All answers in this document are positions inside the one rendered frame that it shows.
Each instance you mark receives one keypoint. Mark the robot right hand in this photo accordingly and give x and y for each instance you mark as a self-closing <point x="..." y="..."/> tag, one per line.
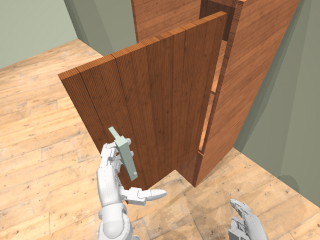
<point x="250" y="228"/>

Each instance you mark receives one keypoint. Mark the cupboard door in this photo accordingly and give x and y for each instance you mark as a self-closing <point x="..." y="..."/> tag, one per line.
<point x="155" y="92"/>

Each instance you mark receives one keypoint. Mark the robot left hand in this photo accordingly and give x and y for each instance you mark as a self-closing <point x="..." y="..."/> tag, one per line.
<point x="108" y="181"/>

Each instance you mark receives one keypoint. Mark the handle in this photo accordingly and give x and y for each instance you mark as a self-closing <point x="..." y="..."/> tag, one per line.
<point x="124" y="152"/>

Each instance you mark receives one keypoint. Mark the robot left forearm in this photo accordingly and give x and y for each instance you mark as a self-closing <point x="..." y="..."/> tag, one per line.
<point x="115" y="224"/>

